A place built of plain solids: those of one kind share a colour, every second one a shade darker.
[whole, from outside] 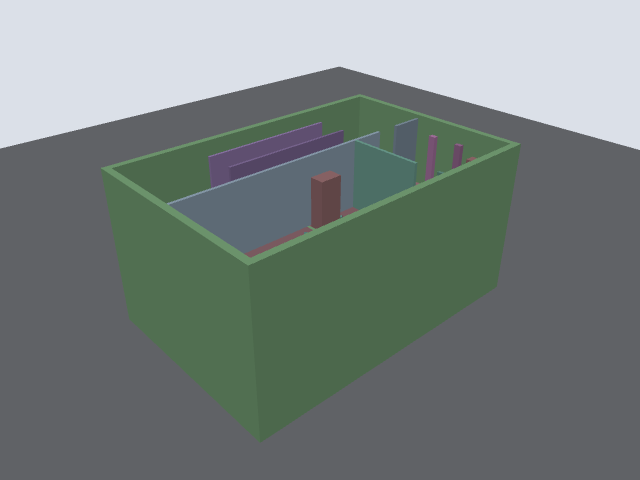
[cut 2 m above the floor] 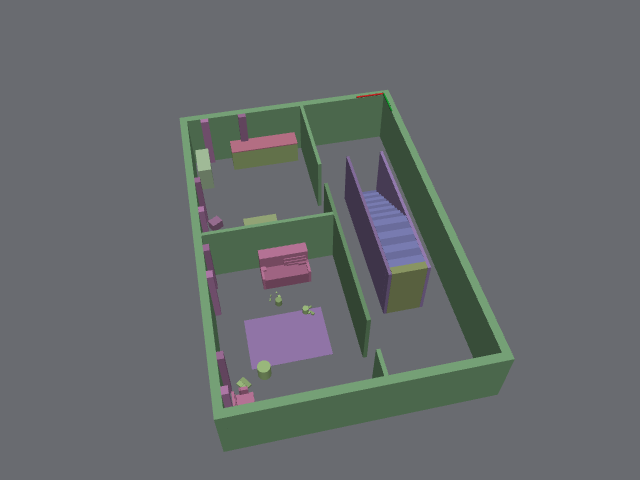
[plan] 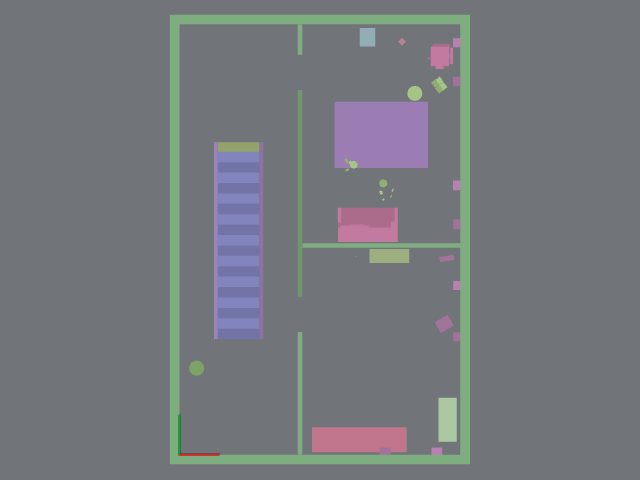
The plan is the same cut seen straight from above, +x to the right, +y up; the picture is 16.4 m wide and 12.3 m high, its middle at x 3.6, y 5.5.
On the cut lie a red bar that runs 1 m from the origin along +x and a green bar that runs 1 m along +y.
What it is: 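A home built round its stair; the hall at the stair's foot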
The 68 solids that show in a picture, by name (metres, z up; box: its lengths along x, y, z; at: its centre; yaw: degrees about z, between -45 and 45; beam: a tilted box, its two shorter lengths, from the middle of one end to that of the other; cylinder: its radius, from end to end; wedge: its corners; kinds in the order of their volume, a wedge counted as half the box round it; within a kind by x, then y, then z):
{
 "wall_1": {"box": [0.25, 11.53, 5.93], "at": [-0.12, 5.51, 2.91]},
 "wall_2": {"box": [0.12, 3.14, 3.17], "at": [3.09, 1.57, 1.54]},
 "wall_3": {"box": [0.12, 5.3, 3.17], "at": [3.09, 6.69, 1.54]},
 "wall_4": {"box": [0.12, 0.78, 3.17], "at": [3.09, 10.64, 1.54]},
 "wall_5": {"box": [7.69, 0.25, 5.93], "at": [3.6, -0.12, 2.91]},
 "wall_6": {"box": [7.69, 0.25, 5.93], "at": [3.6, 11.15, 2.91]},
 "wall_7": {"box": [4.05, 0.12, 3.17], "at": [5.17, 5.36, 1.54]},
 "wall_8": {"box": [0.25, 11.53, 5.93], "at": [7.32, 5.51, 2.91]},
 "step_1": {"box": [1.06, 0.27, 0.21], "at": [1.51, 3.1, 0.06]},
 "step_2": {"box": [1.06, 0.27, 0.38], "at": [1.51, 3.36, 0.14]},
 "step_3": {"box": [1.06, 0.27, 0.54], "at": [1.51, 3.63, 0.22]},
 "step_4": {"box": [1.06, 0.27, 0.71], "at": [1.51, 3.9, 0.3]},
 "step_5": {"box": [1.06, 0.27, 0.87], "at": [1.51, 4.16, 0.39]},
 "step_6": {"box": [1.06, 0.27, 1.04], "at": [1.51, 4.43, 0.47]},
 "step_7": {"box": [1.06, 0.27, 1.2], "at": [1.51, 4.7, 0.55]},
 "step_8": {"box": [1.06, 0.27, 1.36], "at": [1.51, 4.96, 0.63]},
 "step_9": {"box": [1.06, 0.27, 1.53], "at": [1.51, 5.23, 0.71]},
 "step_10": {"box": [1.06, 0.27, 1.69], "at": [1.51, 5.49, 0.8]},
 "step_11": {"box": [1.06, 0.27, 1.86], "at": [1.51, 5.76, 0.88]},
 "step_12": {"box": [1.06, 0.27, 2.02], "at": [1.51, 6.03, 0.96]},
 "step_13": {"box": [1.06, 0.27, 2.19], "at": [1.51, 6.29, 1.04]},
 "step_14": {"box": [1.06, 0.27, 2.35], "at": [1.51, 6.56, 1.12]},
 "step_15": {"box": [1.06, 0.27, 2.51], "at": [1.51, 6.83, 1.21]},
 "step_16": {"box": [1.06, 0.27, 2.68], "at": [1.51, 7.09, 1.29]},
 "step_17": {"box": [1.06, 0.27, 2.84], "at": [1.51, 7.36, 1.37]},
 "step_18": {"box": [1.06, 0.27, 3.01], "at": [1.51, 7.63, 1.45]},
 "upper_floor_1": {"box": [4.29, 7.77, 0.18], "at": [5.17, 3.76, 3.03]},
 "stair_wall_1": {"box": [0.1, 4.8, 5.78], "at": [0.93, 5.36, 2.84]},
 "stair_wall_2": {"box": [0.1, 0.25, 5.78], "at": [0.93, 7.88, 2.84]},
 "stair_wall_3": {"box": [0.1, 4.8, 5.78], "at": [2.1, 5.36, 2.84]},
 "stair_wall_4": {"box": [0.1, 0.25, 5.78], "at": [2.1, 7.88, 2.84]},
 "upper_partition_1": {"box": [0.12, 8.88, 2.66], "at": [3.09, 4.44, 4.4]},
 "upper_partition_2": {"box": [0.12, 1.24, 2.66], "at": [3.09, 10.4, 4.4]},
 "slotfit_living_seat_1": {"box": [0.09, 0.38, 0.58], "at": [4.1, 6.14, 0.24]},
 "slotfit_living_seat_2": {"box": [0.34, 0.38, 0.58], "at": [4.22, 5.76, 0.24]},
 "slotfit_living_seat_3": {"box": [0.72, 0.17, 0.68], "at": [4.48, 5.79, 0.29]},
 "slotfit_living_seat_4": {"box": [0.7, 0.12, 0.8], "at": [4.49, 5.79, 0.35]},
 "slotfit_living_seat_5": {"box": [1.54, 0.38, 0.98], "at": [4.82, 5.64, 0.44]},
 "slotfit_living_seat_6": {"box": [1.38, 0.55, 0.51], "at": [4.83, 6.05, 0.2]},
 "slotfit_living_seat_7": {"box": [0.07, 0.35, 0.58], "at": [5.55, 6.15, 0.24]},
 "slotfit_living_seat_8": {"box": [0.2, 0.1, 0.73], "at": [6.66, 9.93, 0.32]},
 "slotfit_living_seat_9": {"box": [0.47, 0.5, 0.49], "at": [6.67, 10.2, 0.2]},
 "slotfit_living_seat_10": {"box": [0.07, 0.42, 0.84], "at": [6.97, 10.22, 0.37]},
 "kitchen_units_units_1": {"box": [2.42, 0.62, 0.89], "at": [4.6, 0.37, 0.4]},
 "curtains_1": {"box": [0.27, 0.19, 2.1], "at": [4.0, 10.94, 4.23]},
 "curtains_2": {"box": [0.27, 0.19, 2.1], "at": [5.19, 10.94, 4.23]},
 "curtains_3": {"box": [0.28, 0.19, 2.28], "at": [5.27, 0.09, 1.2]},
 "curtains_4": {"box": [0.28, 0.19, 2.28], "at": [6.6, 0.09, 1.2]},
 "curtains_5": {"box": [0.18, 0.23, 2.24], "at": [7.1, 3.02, 1.18]},
 "curtains_6": {"box": [0.18, 0.23, 2.24], "at": [7.1, 4.33, 1.18]},
 "curtains_7": {"box": [0.19, 0.25, 2.19], "at": [7.1, 5.9, 1.16]},
 "curtains_8": {"box": [0.19, 0.25, 2.19], "at": [7.1, 6.9, 1.16]},
 "curtains_9": {"box": [0.19, 0.23, 2.16], "at": [7.1, 9.56, 1.14]},
 "curtains_10": {"box": [0.19, 0.23, 2.16], "at": [7.1, 10.55, 1.14]},
 "slotfit_bedroom_storage_1": {"box": [0.55, 0.88, 1.94], "at": [3.52, 5.86, 4.04]},
 "upper_split_1": {"box": [2.75, 0.12, 2.66], "at": [4.52, 7.64, 4.4]},
 "head_1": {"box": [1.06, 0.25, 3.17], "at": [1.51, 7.88, 1.54]},
 "slotfit_kitchen_storage_1": {"box": [1.02, 0.36, 1.94], "at": [5.38, 5.09, 0.92]},
 "slotfit_kitchen_wall_table_1": {"box": [0.47, 1.13, 0.97], "at": [6.87, 0.9, 0.43]},
 "laid_rug_rug_living_1": {"box": [2.4, 1.7, 0.05], "at": [5.17, 8.19, -0.02]},
 "slotfit_living_storage_1": {"box": [0.4, 0.47, 0.71], "at": [4.82, 10.7, 0.3]},
 "clutter_living_1": {"cylinder": 0.1, "from": [4.46, 7.43, -0.05], "to": [4.46, 7.43, 0.21]},
 "clutter_living_2": {"cylinder": 0.1, "from": [5.22, 6.95, -0.05], "to": [5.22, 6.95, 0.22]},
 "clutter_living_3": {"cylinder": 0.19, "from": [6.03, 9.26, -0.05], "to": [6.03, 9.26, 0.44]},
 "clutter_kitchen_1": {"box": [0.38, 0.32, 0.35], "at": [6.78, 3.35, 0.13], "yaw": 30.6},
 "clutter_kitchen_2": {"box": [0.38, 0.14, 0.42], "at": [6.85, 5.03, 0.16], "yaw": 8.8},
 "kitchen_units_worktop_1": {"box": [2.42, 0.64, 0.04], "at": [4.6, 0.38, 0.86]},
 "slotfit_hallpiece_corner_1": {"cylinder": 0.19, "from": [0.44, 2.22, -0.05], "to": [0.44, 2.22, 0.18]}
}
